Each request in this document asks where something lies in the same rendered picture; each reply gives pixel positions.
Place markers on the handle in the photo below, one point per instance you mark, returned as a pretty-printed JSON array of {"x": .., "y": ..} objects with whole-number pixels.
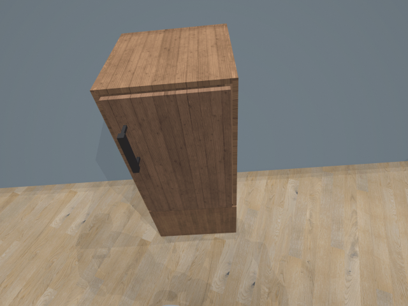
[{"x": 127, "y": 150}]

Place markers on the cupboard door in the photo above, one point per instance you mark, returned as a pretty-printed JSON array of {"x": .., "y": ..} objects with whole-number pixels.
[{"x": 183, "y": 139}]

